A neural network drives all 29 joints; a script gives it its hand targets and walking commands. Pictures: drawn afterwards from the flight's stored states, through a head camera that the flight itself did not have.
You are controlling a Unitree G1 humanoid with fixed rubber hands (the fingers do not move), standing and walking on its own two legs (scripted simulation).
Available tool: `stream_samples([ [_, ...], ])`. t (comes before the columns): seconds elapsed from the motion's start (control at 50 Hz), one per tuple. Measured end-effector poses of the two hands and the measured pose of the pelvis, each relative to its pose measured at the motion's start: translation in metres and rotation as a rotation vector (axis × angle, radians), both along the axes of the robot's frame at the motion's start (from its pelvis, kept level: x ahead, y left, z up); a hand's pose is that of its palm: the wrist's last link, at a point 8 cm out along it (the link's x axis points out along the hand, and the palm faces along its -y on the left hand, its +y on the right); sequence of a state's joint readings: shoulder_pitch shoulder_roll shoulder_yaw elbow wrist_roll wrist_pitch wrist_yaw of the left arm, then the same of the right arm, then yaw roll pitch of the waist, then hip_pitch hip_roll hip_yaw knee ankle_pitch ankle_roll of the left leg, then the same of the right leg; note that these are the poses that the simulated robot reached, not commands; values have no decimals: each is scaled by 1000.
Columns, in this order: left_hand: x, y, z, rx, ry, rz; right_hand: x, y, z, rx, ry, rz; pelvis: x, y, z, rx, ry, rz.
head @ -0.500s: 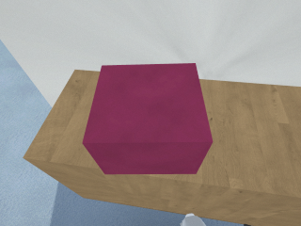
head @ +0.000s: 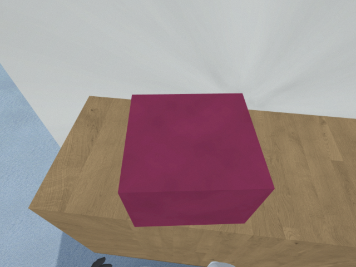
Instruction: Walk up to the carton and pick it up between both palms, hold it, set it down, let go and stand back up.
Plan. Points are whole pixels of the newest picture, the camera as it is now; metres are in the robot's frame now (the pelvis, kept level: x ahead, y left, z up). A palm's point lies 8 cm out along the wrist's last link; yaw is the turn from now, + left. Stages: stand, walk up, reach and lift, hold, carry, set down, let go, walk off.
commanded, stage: walk up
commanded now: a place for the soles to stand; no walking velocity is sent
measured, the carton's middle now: (188, 159) +0.38 -0.01 -0.01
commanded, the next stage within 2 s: none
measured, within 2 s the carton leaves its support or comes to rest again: neither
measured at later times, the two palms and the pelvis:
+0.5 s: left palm out of the picture +0.07 +0.20 -0.11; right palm out of the picture +0.05 -0.29 -0.11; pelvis -0.03 -0.04 +0.01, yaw +2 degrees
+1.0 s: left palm out of the picture +0.02 +0.23 -0.12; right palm out of the picture +0.04 -0.28 -0.11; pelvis -0.02 -0.03 +0.01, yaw +3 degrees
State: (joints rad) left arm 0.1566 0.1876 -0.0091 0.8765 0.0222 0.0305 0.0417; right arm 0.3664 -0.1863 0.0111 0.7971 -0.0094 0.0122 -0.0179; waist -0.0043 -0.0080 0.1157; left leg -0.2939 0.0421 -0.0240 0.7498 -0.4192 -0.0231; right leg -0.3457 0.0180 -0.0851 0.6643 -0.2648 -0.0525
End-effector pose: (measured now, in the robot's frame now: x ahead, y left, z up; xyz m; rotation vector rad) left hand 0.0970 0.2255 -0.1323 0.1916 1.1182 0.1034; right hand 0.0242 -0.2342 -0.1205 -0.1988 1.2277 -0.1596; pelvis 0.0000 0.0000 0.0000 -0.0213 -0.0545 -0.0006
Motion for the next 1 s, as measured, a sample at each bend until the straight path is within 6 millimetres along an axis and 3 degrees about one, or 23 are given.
stream_samples([
  [0.08,-3,23,-6,16,33,-27,14,5,4,-38,-82,-10,-4,8,-5,23,-9,-4],
  [0.18,0,42,3,62,33,-16,25,-12,20,-101,-127,-25,-11,2,2,22,7,6],
  [0.26,0,33,7,62,27,-13,32,-32,26,-120,-165,3,-19,-8,3,25,24,10],
  [0.36,-10,0,9,29,3,-1,30,-54,14,-88,-151,36,-27,-25,-1,-6,18,26],
  [0.44,-24,-20,15,5,3,15,26,-55,11,-39,-146,30,-26,-34,4,14,10,29],
  [0.54,-31,-31,22,-5,-7,20,18,-50,7,3,-123,61,-25,-40,9,24,0,33],
  [0.78,-51,-14,20,20,46,45,-2,-52,9,-19,-32,78,-23,-38,14,12,4,40],
  [1.0,-73,5,14,39,106,58,15,-50,14,-48,-37,112,-22,-30,13,4,14,50],
])
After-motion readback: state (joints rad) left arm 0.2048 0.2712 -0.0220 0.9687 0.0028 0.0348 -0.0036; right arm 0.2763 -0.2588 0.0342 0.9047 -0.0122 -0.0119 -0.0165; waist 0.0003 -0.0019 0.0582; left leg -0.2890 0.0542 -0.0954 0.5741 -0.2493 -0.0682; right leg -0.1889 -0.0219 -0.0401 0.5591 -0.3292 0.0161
